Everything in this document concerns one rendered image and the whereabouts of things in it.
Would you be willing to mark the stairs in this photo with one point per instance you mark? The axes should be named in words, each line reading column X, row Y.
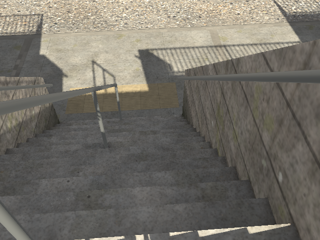
column 158, row 180

